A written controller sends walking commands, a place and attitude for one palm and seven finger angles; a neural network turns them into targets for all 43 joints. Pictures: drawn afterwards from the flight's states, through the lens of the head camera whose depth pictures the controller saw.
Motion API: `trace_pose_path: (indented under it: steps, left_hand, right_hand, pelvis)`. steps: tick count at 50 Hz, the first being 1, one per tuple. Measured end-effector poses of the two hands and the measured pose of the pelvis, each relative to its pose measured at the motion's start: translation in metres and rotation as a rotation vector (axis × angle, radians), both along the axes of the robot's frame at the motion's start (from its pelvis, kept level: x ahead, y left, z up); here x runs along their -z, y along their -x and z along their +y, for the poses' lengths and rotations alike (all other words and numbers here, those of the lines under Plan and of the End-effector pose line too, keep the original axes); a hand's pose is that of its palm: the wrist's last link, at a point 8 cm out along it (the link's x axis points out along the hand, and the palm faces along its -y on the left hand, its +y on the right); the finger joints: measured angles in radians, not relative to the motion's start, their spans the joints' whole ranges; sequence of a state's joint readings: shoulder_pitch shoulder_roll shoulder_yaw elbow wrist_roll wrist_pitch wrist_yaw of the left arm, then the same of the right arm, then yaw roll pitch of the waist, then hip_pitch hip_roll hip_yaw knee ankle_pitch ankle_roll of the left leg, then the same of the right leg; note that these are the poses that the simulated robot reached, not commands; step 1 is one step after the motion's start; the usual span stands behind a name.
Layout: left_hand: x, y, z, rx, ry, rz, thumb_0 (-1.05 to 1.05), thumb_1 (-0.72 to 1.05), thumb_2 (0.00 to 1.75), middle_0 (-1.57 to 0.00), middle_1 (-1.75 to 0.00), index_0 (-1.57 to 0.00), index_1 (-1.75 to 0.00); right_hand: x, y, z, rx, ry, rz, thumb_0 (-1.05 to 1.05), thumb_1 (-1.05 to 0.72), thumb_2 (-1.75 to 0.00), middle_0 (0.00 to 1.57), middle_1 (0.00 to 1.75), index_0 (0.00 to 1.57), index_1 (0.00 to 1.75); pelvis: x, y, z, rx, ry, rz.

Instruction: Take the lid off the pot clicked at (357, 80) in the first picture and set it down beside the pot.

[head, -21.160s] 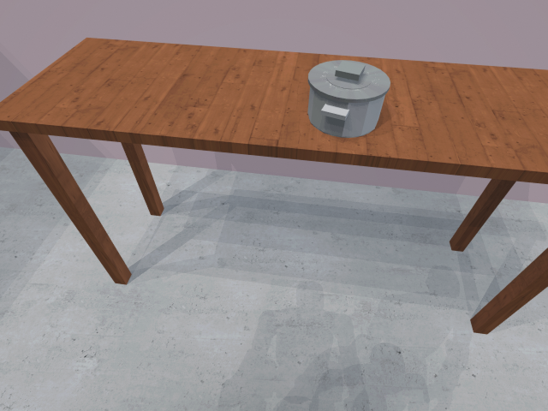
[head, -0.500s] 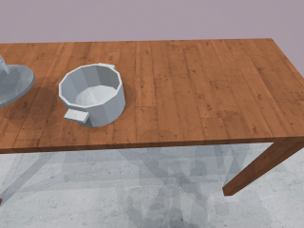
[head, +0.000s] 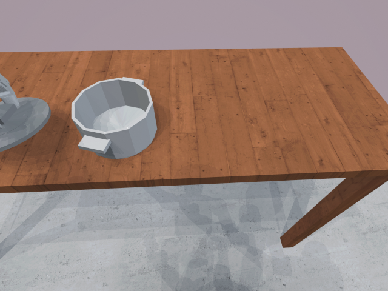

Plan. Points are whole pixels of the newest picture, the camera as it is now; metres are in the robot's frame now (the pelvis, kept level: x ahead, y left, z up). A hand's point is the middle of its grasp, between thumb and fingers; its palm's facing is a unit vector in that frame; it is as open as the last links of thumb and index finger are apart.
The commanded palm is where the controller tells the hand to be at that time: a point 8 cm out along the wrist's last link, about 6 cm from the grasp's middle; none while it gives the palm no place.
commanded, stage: lower the lid onto the table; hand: left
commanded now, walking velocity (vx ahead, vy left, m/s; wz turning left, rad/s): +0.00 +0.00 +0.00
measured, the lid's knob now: out of the picture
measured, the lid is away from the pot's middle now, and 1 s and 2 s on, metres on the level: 0.22 0.23 0.23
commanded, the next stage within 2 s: open the fingers wide in 0.96 s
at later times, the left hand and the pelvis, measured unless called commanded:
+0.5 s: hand out of the picture +0.42 +0.38 +0.12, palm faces -0.48 -0.22 -0.85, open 8.6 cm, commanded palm +0.47 +0.40 +0.20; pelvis +0.00 +0.01 -0.01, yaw -1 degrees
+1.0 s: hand out of the picture +0.43 +0.38 +0.11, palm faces -0.49 -0.21 -0.85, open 8.7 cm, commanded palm +0.48 +0.40 +0.16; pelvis +0.00 +0.02 -0.02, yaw -1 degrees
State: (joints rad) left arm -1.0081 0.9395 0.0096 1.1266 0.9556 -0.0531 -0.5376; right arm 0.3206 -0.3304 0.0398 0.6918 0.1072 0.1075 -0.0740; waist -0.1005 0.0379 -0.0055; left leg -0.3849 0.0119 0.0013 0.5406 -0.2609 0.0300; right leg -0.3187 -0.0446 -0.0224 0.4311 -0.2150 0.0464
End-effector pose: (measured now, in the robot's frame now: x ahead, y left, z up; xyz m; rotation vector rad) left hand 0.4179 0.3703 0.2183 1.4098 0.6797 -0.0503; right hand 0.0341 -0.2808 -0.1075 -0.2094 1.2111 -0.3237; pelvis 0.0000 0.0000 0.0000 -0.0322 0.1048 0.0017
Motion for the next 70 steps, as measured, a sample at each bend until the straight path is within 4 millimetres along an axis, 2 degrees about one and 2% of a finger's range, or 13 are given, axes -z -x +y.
trace_pose_path:
  steps: [8,15,26,39,56,61,70]
  left_hand:
    - [0.011,-0.002,0.005,-0.011,0.014,0.015,-0.01,0.09,0.97,-0.68,-0.87,-0.61,-0.81]
    - [0.023,-0.004,0.011,-0.021,0.018,0.043,-0.01,0.09,0.97,-0.67,-0.87,-0.61,-0.81]
    - [0.040,-0.011,0.012,0.009,0.032,0.063,-0.01,0.09,0.97,-0.67,-0.87,-0.61,-0.81]
    - [0.048,-0.018,0.016,0.031,0.026,0.067,0.00,0.09,0.97,-0.69,-0.88,-0.61,-0.82]
    - [0.057,-0.012,0.016,0.073,0.006,0.035,0.00,0.08,0.95,-0.73,-0.92,-0.61,-0.85]
    - [0.060,0.001,0.013,0.132,0.006,-0.022,0.00,0.12,0.95,-0.71,-0.92,-0.57,-0.84]
    - [0.060,0.009,0.011,0.149,-0.007,-0.028,0.01,0.19,0.92,-0.66,-0.93,-0.52,-0.84]
  right_hand:
    - [-0.001,0.018,-0.004,0.033,0.018,0.039,0.01,-0.90,-0.90,0.20,0.30,0.20,0.30]
    - [-0.001,0.027,-0.002,0.047,0.026,0.063,0.01,-0.90,-0.90,0.20,0.30,0.20,0.30]
    - [0.001,0.026,0.006,0.049,0.035,0.060,0.01,-0.90,-0.90,0.21,0.30,0.20,0.30]
    - [0.004,0.024,0.015,0.050,0.031,0.064,0.01,-0.90,-0.90,0.21,0.30,0.20,0.30]
    - [0.011,0.039,0.019,0.082,0.018,0.091,0.01,-0.90,-0.90,0.21,0.30,0.20,0.30]
    - [0.013,0.035,0.022,0.078,0.004,0.113,0.01,-0.90,-0.90,0.20,0.30,0.20,0.30]
    - [0.011,0.009,0.023,0.037,0.006,0.050,0.01,-0.90,-0.90,0.21,0.30,0.20,0.30]
  pelvis:
    - [0.001,0.000,0.000,0.006,0.003,0.009]
    - [0.003,0.000,0.002,0.011,0.007,0.022]
    - [0.006,-0.002,0.008,0.013,0.012,0.041]
    - [0.010,-0.003,0.015,0.017,0.017,0.063]
    - [0.018,0.004,0.018,0.029,0.019,0.089]
    - [0.017,0.007,0.018,0.024,0.022,0.081]
    - [0.017,0.014,0.018,0.014,0.026,0.071]
